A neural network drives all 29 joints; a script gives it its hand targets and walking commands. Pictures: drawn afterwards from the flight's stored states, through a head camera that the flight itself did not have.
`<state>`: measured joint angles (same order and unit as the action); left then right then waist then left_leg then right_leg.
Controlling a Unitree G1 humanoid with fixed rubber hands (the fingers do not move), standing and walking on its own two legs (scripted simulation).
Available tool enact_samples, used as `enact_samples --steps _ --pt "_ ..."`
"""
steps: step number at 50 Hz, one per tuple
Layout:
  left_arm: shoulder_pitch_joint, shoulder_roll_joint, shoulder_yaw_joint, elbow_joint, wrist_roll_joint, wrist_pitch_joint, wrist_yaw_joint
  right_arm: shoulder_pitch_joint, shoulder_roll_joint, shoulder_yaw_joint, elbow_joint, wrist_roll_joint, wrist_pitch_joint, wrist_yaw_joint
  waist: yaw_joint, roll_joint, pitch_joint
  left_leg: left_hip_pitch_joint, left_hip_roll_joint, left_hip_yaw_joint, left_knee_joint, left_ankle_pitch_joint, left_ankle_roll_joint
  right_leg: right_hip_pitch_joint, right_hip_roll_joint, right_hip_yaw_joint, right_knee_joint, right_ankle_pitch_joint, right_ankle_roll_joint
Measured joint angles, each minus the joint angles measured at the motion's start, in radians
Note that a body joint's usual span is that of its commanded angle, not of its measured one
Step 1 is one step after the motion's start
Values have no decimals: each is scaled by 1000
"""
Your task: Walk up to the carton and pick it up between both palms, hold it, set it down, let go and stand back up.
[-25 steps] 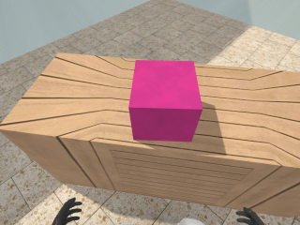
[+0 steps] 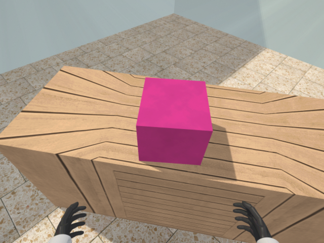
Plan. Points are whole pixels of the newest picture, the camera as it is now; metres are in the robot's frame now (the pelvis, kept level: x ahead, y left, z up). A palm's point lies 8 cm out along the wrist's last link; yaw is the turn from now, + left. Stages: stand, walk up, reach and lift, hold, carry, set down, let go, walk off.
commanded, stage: reach and lift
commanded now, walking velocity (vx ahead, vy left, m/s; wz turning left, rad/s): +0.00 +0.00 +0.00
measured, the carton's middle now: (172, 120) +0.51 -0.02 -0.03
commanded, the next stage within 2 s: none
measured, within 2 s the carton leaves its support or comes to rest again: neither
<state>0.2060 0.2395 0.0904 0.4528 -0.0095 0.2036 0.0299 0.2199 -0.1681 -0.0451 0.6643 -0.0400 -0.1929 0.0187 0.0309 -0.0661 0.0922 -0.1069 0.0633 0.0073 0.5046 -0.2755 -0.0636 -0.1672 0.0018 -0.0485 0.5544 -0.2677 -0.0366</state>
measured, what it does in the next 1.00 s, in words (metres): stands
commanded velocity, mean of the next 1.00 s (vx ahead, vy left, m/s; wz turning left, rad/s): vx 0.00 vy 0.00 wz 0.00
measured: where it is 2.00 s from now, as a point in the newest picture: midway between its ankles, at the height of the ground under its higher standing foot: outside the picture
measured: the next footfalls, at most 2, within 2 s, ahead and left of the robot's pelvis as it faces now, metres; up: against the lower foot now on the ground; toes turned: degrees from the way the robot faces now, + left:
none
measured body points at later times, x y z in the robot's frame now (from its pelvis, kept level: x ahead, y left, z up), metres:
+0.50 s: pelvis +0.04 +0.03 +0.01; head +0.02 +0.04 +0.46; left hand +0.22 +0.24 -0.05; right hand +0.21 -0.21 -0.05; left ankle +0.01 +0.16 -0.73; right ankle +0.03 -0.09 -0.73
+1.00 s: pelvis +0.04 +0.03 +0.01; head +0.03 +0.03 +0.46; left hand +0.27 +0.22 -0.02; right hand +0.26 -0.20 -0.03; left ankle +0.01 +0.16 -0.73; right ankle +0.03 -0.09 -0.73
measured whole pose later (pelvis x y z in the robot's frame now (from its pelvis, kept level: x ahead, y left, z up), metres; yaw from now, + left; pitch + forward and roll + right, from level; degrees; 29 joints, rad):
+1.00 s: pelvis +0.04 +0.03 +0.01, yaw -1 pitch -3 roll -1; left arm 0.09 0.15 -0.09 0.63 -0.14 -0.40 0.08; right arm 0.04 -0.19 -0.02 0.81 0.20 -0.51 0.04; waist 0.01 0.00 0.04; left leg -0.10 0.05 0.03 0.47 -0.31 -0.03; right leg -0.14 0.00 -0.01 0.45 -0.26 0.01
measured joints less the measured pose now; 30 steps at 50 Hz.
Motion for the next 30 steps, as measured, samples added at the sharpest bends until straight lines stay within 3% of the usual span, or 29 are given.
enact_samples --steps 16,30 --pt "27 -40 -98 24 -53 -214 29 -17 14 -40 27 47 -96 23 -3 44 -29 58 -8 27 -88 10 26 71 -3 27 -134 43 33" --pt "36 -96 -138 68 -36 -422 47 -39 -33 -14 118 173 -246 36 -8 58 -53 92 -6 34 -84 -26 35 119 1 36 -166 30 45"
